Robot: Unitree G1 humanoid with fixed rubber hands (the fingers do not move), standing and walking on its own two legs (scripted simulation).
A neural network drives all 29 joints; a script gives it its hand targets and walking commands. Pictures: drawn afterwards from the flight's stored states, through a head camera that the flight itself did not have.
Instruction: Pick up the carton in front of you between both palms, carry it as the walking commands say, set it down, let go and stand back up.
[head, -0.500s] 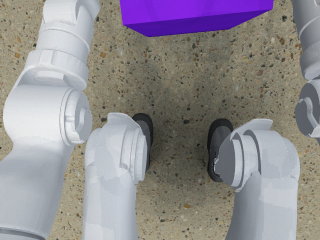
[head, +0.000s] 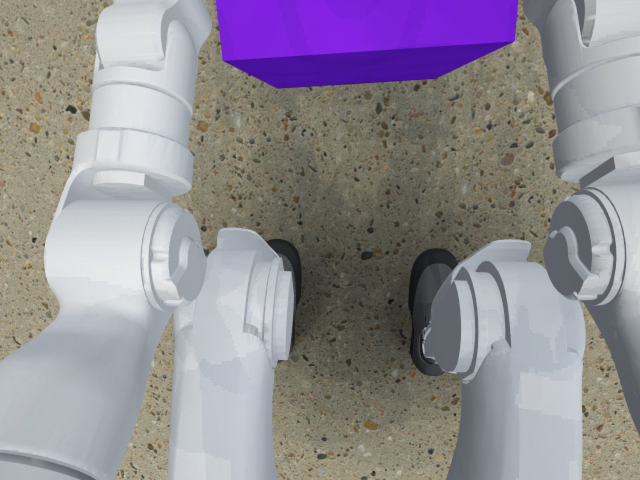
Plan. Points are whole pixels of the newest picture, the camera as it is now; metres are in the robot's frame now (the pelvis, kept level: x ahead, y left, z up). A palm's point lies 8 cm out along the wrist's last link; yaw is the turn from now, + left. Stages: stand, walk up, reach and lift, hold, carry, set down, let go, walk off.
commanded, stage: reach and lift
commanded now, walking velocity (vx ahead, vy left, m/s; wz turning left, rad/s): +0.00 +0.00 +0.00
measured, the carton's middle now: out of the picture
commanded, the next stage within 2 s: none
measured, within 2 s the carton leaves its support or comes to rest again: neither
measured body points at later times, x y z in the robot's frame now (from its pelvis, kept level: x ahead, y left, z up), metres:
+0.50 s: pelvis -0.02 +0.01 +0.11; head +0.27 +0.00 +0.46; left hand +0.51 +0.16 +0.04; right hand +0.52 -0.14 +0.04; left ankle +0.11 +0.14 -0.33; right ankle +0.10 -0.12 -0.33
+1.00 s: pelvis +0.02 +0.01 +0.24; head +0.21 +0.00 +0.64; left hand +0.47 +0.16 +0.20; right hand +0.48 -0.15 +0.20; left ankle +0.10 +0.14 -0.33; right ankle +0.10 -0.12 -0.33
